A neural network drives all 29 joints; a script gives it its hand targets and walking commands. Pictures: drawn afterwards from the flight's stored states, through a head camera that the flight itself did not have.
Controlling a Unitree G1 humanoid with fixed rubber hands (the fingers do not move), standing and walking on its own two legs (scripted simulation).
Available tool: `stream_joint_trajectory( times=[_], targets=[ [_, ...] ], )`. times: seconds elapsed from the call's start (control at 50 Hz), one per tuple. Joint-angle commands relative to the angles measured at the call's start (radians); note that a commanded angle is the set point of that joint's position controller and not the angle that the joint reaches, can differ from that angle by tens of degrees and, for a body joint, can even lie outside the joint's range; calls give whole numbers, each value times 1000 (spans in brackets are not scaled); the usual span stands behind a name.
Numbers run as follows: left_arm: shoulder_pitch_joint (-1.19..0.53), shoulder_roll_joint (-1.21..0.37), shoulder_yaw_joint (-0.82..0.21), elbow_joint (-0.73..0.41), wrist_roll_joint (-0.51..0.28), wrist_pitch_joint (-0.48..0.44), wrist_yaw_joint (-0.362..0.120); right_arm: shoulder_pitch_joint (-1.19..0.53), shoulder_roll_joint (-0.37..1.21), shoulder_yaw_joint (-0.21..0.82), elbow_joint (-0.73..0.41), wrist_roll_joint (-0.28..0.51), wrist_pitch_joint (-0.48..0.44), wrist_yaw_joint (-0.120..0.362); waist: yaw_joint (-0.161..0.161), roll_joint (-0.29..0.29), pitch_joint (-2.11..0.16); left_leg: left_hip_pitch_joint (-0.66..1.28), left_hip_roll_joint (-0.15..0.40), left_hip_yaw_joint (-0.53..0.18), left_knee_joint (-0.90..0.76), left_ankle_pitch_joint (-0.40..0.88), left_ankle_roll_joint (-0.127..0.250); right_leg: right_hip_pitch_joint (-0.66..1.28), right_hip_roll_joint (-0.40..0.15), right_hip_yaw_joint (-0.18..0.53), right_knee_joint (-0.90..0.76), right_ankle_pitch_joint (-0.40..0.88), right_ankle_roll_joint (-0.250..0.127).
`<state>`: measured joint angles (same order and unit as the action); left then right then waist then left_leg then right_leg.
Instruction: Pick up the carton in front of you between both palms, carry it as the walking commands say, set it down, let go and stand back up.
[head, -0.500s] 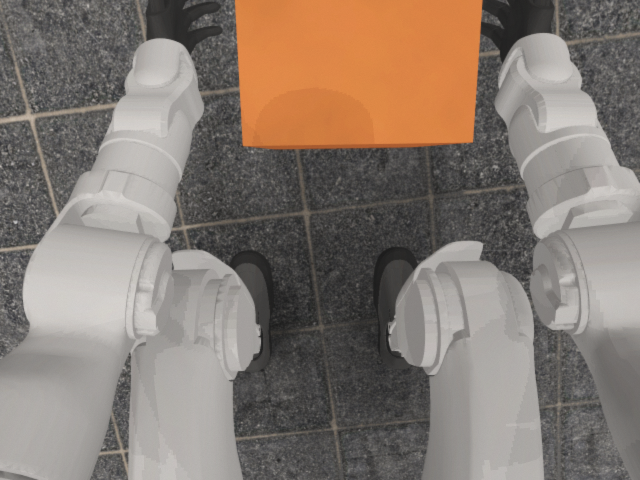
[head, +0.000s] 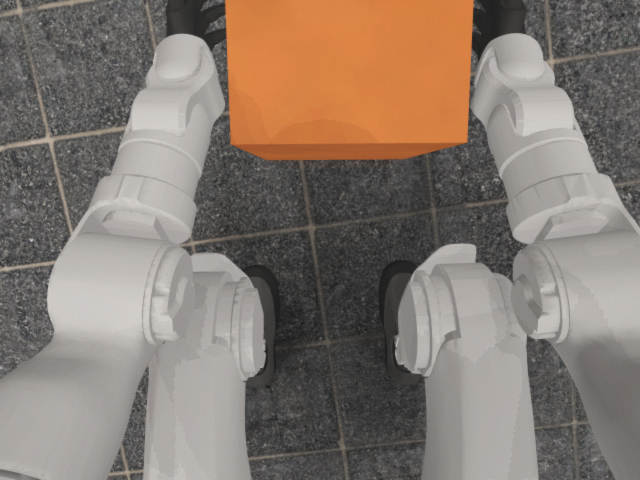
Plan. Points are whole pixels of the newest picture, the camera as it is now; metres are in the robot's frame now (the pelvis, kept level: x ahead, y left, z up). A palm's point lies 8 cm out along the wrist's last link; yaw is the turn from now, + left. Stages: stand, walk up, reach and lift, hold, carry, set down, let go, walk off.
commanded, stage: reach and lift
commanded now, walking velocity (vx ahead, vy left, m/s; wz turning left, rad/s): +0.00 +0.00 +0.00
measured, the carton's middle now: (340, 66) +0.53 -0.03 -0.21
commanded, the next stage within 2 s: none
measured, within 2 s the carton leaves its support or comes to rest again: neither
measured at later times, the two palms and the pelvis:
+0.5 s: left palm out of the picture +0.50 +0.11 +0.07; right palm out of the picture +0.47 -0.19 +0.07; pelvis +0.01 +0.01 +0.12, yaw -3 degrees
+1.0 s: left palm out of the picture +0.46 +0.12 +0.23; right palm out of the picture +0.44 -0.18 +0.22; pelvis +0.05 +0.01 +0.26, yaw -3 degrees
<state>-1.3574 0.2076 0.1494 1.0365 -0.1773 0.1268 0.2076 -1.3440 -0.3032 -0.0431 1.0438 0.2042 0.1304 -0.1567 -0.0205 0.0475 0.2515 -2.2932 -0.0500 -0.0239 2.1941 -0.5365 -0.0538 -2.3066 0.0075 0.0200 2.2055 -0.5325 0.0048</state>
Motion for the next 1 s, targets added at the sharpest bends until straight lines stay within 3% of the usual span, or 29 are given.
stream_joint_trajectory(
  times=[0.0,0.08,0.18,0.26,0.3,0.4,0.58,0.7,0.98],
  targets=[
    [-571,-1159,-345,-385,-45,14,-281,-633,1106,304,-482,27,12,287,-61,-96,-1695,683,-131,127,-164,373,30,969,122,-95,-214,490,11],
    [-530,-1191,-354,-460,15,75,-305,-502,1200,263,-477,-47,95,306,-55,-94,-1596,616,-138,126,-240,250,30,906,135,-92,-291,370,15],
    [-416,-1175,-188,-293,175,138,-325,-366,1256,116,-280,-182,168,350,-2,-73,-1247,514,-135,115,-367,50,49,674,138,-84,-411,104,6],
    [-400,-1202,-116,-246,245,161,-328,-353,1246,17,-215,-265,186,368,-15,-44,-1220,547,-138,99,-457,8,48,679,142,-86,-483,44,-6],
    [-384,-1220,-106,-242,259,166,-331,-342,1254,-6,-213,-284,188,373,-30,-35,-1258,603,-138,91,-488,21,44,699,143,-88,-509,58,-9],
    [-316,-1266,-114,-253,278,186,-340,-313,1277,12,-248,-294,200,389,-23,-31,-1333,713,-144,88,-574,64,36,788,144,-89,-583,103,-2],
    [-205,-1349,-288,-375,202,205,-360,-198,1351,165,-379,-230,219,387,-33,-39,-1457,898,-145,70,-686,188,24,1012,152,-77,-689,242,11],
    [-87,-1367,-344,-396,185,210,-363,-82,1384,222,-405,-213,225,380,-25,-38,-1387,987,-142,51,-778,201,22,1115,154,-58,-780,261,14],
    [165,-1373,-343,-379,216,191,-375,156,1433,240,-404,-243,204,365,-4,-55,-1147,1246,-123,2,-1043,220,38,1400,144,-2,-1049,277,8]
  ],
)
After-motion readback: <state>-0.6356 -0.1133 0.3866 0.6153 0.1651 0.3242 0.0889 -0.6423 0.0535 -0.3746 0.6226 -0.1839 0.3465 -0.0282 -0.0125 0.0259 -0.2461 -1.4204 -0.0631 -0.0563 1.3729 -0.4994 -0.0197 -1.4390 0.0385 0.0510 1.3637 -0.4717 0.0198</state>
